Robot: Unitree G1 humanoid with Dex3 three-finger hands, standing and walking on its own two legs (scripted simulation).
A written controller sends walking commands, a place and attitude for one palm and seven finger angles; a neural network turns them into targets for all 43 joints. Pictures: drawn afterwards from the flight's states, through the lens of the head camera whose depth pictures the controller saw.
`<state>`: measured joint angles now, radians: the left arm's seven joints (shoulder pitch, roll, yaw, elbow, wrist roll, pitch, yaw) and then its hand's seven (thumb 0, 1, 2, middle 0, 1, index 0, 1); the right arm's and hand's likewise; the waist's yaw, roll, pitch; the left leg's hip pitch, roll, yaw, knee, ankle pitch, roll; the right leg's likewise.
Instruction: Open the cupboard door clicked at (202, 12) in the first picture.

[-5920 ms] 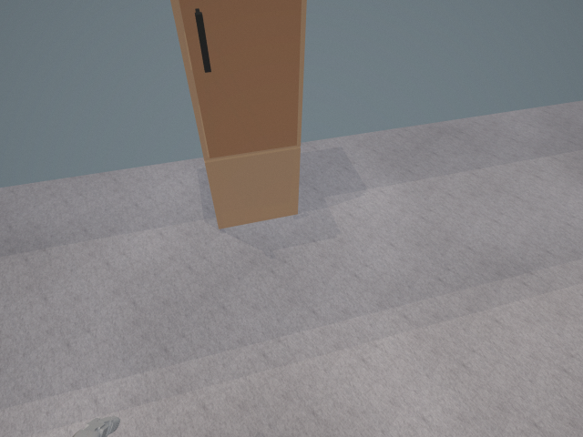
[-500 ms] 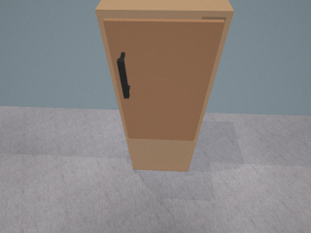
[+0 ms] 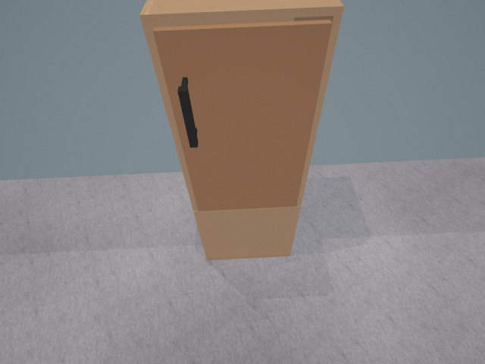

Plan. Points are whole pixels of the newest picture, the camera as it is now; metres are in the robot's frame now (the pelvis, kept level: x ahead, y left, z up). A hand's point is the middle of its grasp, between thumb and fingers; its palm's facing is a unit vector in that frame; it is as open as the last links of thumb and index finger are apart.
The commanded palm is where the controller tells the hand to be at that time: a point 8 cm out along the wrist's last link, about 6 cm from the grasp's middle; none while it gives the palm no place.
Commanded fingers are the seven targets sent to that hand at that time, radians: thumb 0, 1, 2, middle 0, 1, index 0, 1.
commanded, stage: come to a stop and stand still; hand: left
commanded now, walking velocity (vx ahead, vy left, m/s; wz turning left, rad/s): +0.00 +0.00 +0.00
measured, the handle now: (189, 114) +0.60 +0.15 +0.07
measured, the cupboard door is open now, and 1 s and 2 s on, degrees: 0 0 0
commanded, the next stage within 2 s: look again from close up in 0.80 s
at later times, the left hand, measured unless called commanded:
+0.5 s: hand out of the picture -0.06 +0.12 -0.17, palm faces +0.05 -0.99 -0.16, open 7.4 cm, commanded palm none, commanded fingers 0.00 0.90 0.90 -0.20 -0.30 -0.20 -0.30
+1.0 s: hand out of the picture -0.03 +0.12 -0.17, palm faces +0.02 -0.98 -0.19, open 7.4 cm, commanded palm none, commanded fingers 0.00 0.90 0.90 -0.20 -0.30 -0.20 -0.30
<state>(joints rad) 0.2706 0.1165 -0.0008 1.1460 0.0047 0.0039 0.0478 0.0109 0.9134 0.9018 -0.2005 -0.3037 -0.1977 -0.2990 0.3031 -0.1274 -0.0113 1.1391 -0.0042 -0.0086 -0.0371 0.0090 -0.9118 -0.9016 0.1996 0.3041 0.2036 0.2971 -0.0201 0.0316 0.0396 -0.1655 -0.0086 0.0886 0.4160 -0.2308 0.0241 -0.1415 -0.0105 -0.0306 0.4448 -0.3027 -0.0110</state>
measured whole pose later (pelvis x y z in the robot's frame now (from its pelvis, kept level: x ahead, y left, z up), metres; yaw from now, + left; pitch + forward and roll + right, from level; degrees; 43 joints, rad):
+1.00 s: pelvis -0.02 -0.03 +0.00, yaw +0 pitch +0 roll -1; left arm 0.33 0.09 -0.01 1.10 0.02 -0.05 0.06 0.01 0.91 0.90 -0.20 -0.30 -0.20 -0.30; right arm 0.29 -0.15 -0.01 1.10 -0.01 0.00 -0.02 0.02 -0.92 -0.90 0.20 0.30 0.20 0.30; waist -0.01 0.06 0.03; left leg -0.26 0.06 0.02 0.60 -0.32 -0.01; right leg -0.17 0.07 -0.06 0.43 -0.26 -0.07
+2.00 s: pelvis +0.05 -0.02 -0.01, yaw +4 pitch +2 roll +0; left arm 0.42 0.13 0.01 1.10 0.03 -0.04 0.04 0.00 0.91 0.90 -0.20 -0.30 -0.20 -0.30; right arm 0.23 -0.16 -0.03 1.06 -0.02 0.00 -0.01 0.01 -0.91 -0.90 0.20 0.30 0.20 0.30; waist 0.03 -0.03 0.04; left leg -0.47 0.03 0.09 0.93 -0.48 0.04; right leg -0.11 0.02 -0.12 0.49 -0.42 -0.06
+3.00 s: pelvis +0.07 -0.10 -0.01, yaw +5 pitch +0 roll +1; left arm 0.29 0.22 0.05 0.99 0.02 0.04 0.03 0.01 0.91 0.90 -0.20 -0.30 -0.20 -0.30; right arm 0.20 -0.18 -0.04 0.96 -0.02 0.02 0.01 0.00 -0.91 -0.90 0.20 0.30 0.20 0.30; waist 0.04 -0.04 0.01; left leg -0.23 0.02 0.05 0.53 -0.32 -0.01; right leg -0.39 -0.07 -0.08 0.57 -0.20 0.00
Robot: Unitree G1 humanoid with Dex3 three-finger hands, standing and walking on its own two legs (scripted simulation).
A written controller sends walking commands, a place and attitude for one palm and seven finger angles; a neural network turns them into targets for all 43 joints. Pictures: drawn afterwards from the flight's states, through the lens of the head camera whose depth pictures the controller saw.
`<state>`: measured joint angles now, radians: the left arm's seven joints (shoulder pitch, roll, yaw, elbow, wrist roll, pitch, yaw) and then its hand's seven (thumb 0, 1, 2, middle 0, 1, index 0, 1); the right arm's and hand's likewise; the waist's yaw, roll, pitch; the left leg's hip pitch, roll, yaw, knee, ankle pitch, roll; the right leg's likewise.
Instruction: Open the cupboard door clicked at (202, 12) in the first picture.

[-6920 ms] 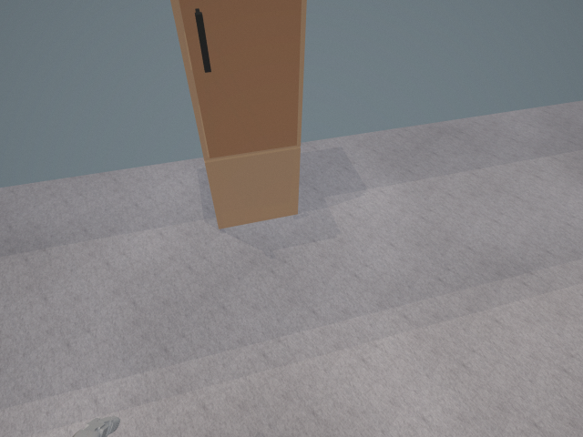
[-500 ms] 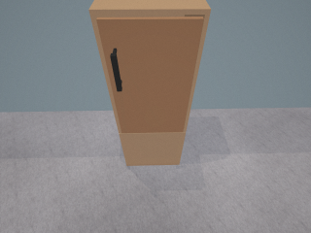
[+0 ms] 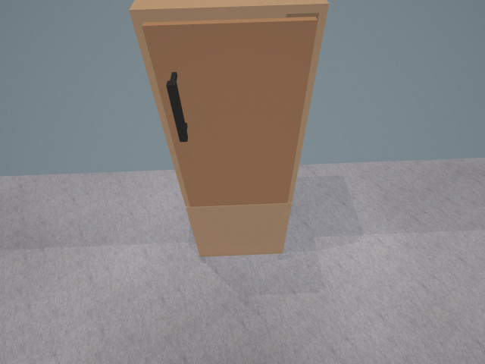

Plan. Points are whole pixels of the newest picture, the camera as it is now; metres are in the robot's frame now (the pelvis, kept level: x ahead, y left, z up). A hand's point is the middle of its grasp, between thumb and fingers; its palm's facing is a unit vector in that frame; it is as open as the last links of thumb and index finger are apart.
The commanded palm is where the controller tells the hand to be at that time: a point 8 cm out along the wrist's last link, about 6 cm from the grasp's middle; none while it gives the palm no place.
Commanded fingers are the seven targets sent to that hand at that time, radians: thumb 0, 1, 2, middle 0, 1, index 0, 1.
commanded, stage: look again from close up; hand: left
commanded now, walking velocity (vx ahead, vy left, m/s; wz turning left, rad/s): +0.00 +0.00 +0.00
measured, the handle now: (179, 108) +0.62 +0.18 +0.08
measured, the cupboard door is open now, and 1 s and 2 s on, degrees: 0 0 0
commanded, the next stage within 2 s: shuffle to correct the standing spot in 0.42 s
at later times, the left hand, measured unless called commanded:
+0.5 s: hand out of the picture +0.02 +0.21 -0.18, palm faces +0.00 -0.98 -0.20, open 7.4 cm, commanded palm none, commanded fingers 0.00 0.90 0.90 -0.20 -0.30 -0.20 -0.30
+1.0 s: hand out of the picture -0.01 +0.16 -0.18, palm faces +0.13 -0.98 -0.16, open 7.4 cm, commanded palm none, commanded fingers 0.00 0.90 0.90 -0.20 -0.30 -0.20 -0.30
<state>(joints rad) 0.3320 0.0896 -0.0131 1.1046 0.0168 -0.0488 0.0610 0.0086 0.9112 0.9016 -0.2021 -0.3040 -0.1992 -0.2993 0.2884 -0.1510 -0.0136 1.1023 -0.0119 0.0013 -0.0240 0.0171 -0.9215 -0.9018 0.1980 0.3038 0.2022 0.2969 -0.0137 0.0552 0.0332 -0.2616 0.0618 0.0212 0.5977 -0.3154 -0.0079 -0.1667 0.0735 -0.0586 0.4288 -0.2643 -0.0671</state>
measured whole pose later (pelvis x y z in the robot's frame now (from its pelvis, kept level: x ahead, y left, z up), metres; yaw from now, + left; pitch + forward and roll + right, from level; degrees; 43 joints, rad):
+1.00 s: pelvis +0.07 +0.01 -0.01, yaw +4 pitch +2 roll +0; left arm 0.42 0.13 0.01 1.10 0.03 -0.04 0.04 0.00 0.91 0.90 -0.20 -0.30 -0.20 -0.30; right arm 0.23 -0.16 -0.03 1.06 -0.02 0.00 -0.01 0.01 -0.91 -0.90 0.20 0.30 0.20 0.30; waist 0.03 -0.03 0.04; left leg -0.47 0.03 0.09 0.93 -0.48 0.04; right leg -0.11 0.02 -0.12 0.49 -0.42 -0.06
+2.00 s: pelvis +0.09 -0.07 -0.01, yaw +5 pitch +0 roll +1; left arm 0.29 0.22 0.05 0.99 0.02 0.04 0.03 0.01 0.91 0.90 -0.20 -0.30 -0.20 -0.30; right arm 0.20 -0.18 -0.04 0.96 -0.02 0.02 0.01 0.00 -0.91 -0.90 0.20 0.30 0.20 0.30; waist 0.04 -0.04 0.01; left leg -0.23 0.02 0.05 0.53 -0.32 -0.01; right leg -0.39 -0.07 -0.08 0.57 -0.20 0.00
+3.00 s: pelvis +0.12 -0.10 +0.00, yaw +4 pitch -1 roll +1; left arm 0.32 0.13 -0.02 1.11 0.01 -0.03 0.04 0.01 0.91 0.90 -0.20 -0.30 -0.20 -0.30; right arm 0.29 -0.15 0.02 1.12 -0.02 -0.03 -0.03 0.01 -0.91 -0.90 0.20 0.30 0.20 0.30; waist -0.01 0.02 0.01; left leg -0.16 0.00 0.08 0.46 -0.29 0.01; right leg -0.16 0.05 -0.05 0.49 -0.32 -0.07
